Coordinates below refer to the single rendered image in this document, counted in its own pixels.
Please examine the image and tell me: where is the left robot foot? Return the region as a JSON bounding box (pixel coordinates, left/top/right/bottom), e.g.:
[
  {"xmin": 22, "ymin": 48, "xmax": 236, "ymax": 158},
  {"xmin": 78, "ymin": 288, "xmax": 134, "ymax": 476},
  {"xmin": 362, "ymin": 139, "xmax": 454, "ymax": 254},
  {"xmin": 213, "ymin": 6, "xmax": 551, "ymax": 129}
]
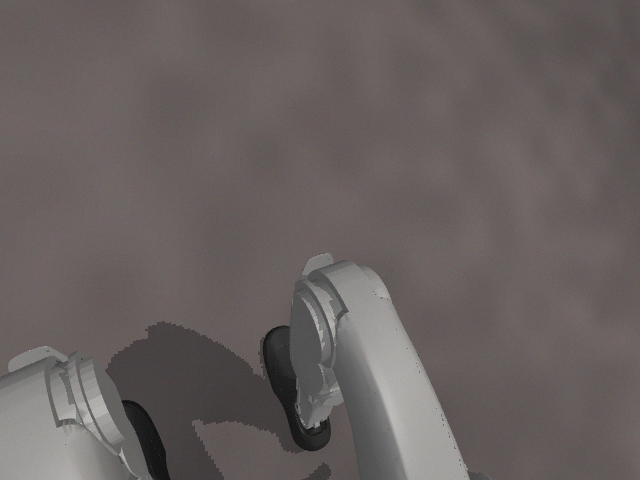
[{"xmin": 122, "ymin": 400, "xmax": 170, "ymax": 480}]

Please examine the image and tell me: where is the right robot hand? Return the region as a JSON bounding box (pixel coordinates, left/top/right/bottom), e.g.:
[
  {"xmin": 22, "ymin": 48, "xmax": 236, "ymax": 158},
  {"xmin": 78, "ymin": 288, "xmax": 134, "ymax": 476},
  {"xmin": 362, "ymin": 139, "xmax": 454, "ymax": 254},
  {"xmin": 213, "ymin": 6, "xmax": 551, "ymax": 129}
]
[{"xmin": 464, "ymin": 463, "xmax": 493, "ymax": 480}]

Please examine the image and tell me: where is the right robot foot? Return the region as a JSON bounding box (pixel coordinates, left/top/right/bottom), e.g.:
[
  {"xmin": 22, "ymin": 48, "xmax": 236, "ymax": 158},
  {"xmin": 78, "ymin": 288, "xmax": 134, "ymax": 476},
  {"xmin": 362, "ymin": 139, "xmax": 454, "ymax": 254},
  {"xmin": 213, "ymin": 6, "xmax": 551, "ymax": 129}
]
[{"xmin": 263, "ymin": 326, "xmax": 331, "ymax": 451}]

